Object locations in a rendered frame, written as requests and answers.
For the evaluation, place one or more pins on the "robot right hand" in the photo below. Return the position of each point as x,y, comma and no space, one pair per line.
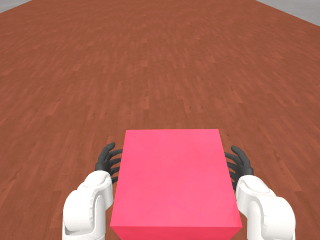
242,168

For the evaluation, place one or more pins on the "right robot forearm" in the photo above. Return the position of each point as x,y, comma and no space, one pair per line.
269,217

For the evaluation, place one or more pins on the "robot left hand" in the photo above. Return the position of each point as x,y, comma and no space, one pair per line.
104,163

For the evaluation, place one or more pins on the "left robot forearm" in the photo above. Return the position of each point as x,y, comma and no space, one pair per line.
84,212

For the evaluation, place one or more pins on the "carton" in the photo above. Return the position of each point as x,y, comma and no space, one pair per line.
174,184

